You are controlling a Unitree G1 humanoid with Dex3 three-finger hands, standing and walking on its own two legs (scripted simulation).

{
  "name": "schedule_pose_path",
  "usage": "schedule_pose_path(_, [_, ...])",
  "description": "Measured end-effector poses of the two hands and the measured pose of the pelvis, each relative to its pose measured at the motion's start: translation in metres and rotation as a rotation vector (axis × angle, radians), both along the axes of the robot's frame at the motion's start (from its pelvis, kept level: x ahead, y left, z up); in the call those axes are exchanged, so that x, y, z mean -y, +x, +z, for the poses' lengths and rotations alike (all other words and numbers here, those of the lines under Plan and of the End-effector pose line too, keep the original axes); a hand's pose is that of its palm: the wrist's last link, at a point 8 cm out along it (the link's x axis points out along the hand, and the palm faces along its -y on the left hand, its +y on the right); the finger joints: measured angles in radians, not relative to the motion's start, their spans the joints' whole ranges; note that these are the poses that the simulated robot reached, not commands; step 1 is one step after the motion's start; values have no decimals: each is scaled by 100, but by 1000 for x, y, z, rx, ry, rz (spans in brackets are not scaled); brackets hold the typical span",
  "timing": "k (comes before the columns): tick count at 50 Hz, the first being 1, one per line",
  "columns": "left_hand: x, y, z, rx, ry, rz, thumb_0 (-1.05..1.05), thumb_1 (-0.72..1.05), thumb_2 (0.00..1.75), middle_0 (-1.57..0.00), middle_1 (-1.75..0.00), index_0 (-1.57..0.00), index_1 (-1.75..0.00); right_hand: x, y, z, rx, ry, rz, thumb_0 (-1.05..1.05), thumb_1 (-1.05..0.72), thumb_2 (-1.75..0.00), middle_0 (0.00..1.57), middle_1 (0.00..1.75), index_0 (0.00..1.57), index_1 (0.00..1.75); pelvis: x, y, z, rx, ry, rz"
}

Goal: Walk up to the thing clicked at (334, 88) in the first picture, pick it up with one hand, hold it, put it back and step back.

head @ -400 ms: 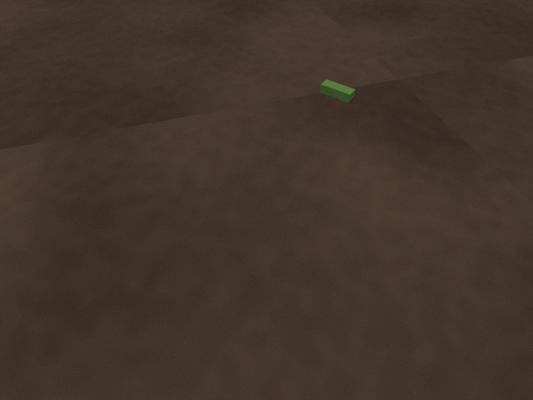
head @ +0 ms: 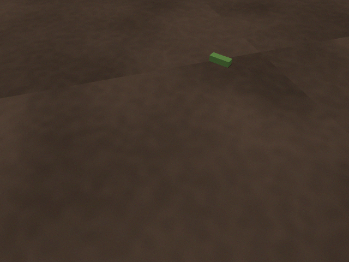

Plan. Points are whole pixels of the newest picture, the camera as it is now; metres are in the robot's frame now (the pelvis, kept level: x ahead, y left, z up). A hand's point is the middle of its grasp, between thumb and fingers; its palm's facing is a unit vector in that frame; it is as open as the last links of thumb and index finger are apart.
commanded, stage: stand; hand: left
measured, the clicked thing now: (220, 59) +2.08 -0.48 -0.75
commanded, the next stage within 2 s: walk up in 0.72 s
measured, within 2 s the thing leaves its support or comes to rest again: neither
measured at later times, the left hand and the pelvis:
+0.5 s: hand out of the picture +0.08 +0.25 -0.16, palm faces -0.02 -0.94 -0.33, open 7.4 cm; pelvis +0.00 +0.00 +0.00, yaw +0 degrees
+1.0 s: hand (88, 245) +0.19 +0.23 -0.13, palm faces -0.21 -0.90 -0.39, open 7.4 cm; pelvis +0.05 -0.04 -0.01, yaw -12 degrees
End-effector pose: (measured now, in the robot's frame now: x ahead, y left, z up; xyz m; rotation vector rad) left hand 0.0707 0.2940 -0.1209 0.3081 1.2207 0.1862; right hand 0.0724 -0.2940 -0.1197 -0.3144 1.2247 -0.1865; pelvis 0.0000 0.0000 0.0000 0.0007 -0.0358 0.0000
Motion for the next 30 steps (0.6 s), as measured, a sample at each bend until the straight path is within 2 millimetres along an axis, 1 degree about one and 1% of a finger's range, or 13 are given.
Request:
schedule_pose_path(12, [0, 3, 0, 3, -2, -2, 1, 90, 90, -21, -30, -21, -30, 1, -1, 1, -4, -5, 0, 0, -90, -90, 20, 30, 20, 30, 0, 1, 0, -1, 0, -1])
schedule_pose_path(30, [-3, 0, -1, -5, -1, 4, 1, 90, 90, -21, -30, -21, -30, -1, 0, 1, -7, -3, -2, 0, -90, -90, 20, 30, 20, 30, -2, 3, 1, 1, -2, 1])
